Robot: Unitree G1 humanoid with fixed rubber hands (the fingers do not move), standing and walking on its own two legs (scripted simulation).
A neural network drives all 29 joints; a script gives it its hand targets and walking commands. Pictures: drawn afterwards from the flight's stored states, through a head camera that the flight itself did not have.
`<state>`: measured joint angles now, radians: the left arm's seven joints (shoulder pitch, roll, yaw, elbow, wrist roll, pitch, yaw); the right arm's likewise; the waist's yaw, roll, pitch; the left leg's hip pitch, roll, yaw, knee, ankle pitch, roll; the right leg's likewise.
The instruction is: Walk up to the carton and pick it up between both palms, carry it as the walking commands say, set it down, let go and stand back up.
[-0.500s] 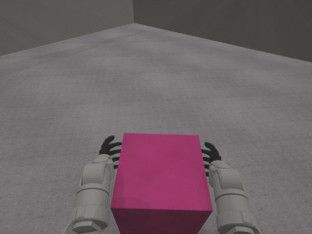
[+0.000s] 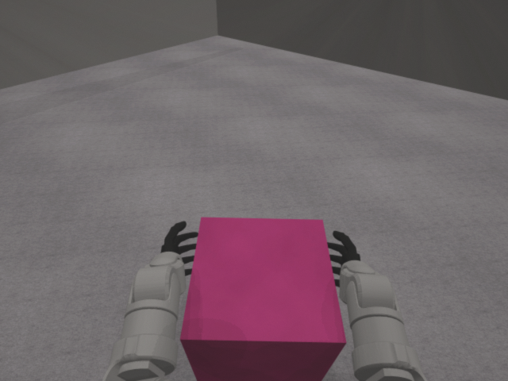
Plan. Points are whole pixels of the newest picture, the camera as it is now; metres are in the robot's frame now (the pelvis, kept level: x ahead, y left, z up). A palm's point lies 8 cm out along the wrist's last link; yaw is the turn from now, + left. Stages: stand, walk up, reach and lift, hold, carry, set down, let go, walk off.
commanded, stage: hold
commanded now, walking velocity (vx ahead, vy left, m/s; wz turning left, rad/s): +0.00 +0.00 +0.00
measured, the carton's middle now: (259, 306) +0.28 +0.01 -0.03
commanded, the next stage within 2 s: carry in 0.28 s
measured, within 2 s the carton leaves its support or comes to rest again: neither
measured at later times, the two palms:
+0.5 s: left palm (186, 249) +0.31 +0.14 +0.08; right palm (363, 259) +0.32 -0.16 +0.06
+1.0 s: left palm (199, 186) +0.46 +0.14 +0.09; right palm (346, 196) +0.47 -0.16 +0.08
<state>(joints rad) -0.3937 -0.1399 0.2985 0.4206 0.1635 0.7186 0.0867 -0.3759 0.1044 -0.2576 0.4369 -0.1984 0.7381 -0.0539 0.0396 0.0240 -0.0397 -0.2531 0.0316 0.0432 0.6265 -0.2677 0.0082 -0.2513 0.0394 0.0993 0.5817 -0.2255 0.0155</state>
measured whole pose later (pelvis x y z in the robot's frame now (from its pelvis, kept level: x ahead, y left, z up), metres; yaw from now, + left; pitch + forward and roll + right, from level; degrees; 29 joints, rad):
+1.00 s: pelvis +0.19 -0.02 +0.00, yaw +1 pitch +5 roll +3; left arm -0.22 -0.14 0.17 -0.20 0.14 1.15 0.05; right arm -0.20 0.14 -0.12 -0.22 -0.09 1.18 -0.15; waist 0.04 0.00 -0.15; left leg -0.32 0.03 0.05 0.58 -0.34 -0.02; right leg -0.37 -0.01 -0.04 0.95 -0.53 -0.06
